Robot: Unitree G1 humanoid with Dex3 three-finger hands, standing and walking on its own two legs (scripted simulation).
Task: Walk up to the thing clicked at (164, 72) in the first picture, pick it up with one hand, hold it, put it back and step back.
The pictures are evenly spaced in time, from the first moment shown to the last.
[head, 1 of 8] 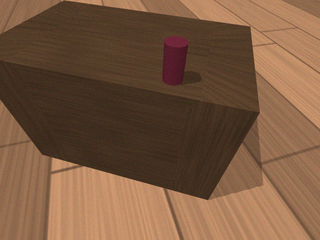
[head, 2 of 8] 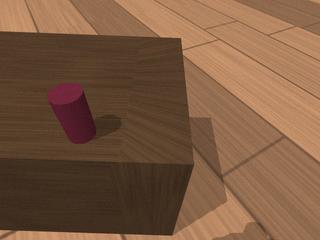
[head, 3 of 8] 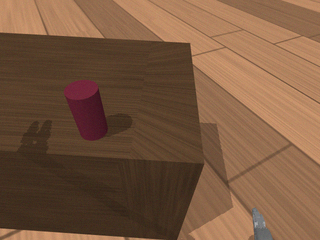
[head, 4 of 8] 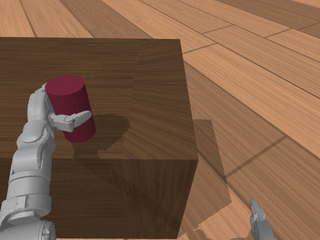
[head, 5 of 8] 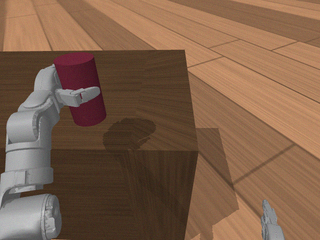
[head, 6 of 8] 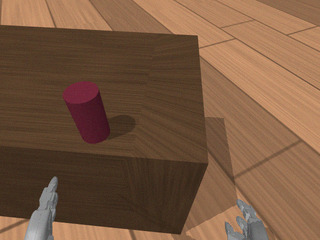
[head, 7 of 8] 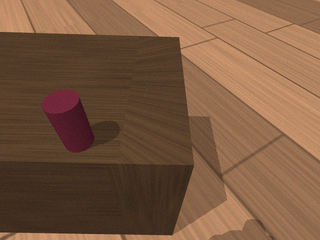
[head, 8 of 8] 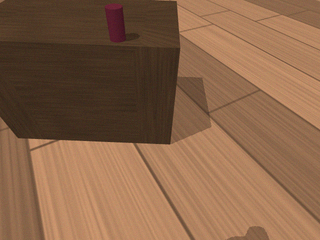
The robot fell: no
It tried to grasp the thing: yes
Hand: left
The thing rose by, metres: 0.21
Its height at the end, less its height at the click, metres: +0.00
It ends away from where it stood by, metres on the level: 0.02
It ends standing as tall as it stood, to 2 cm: yes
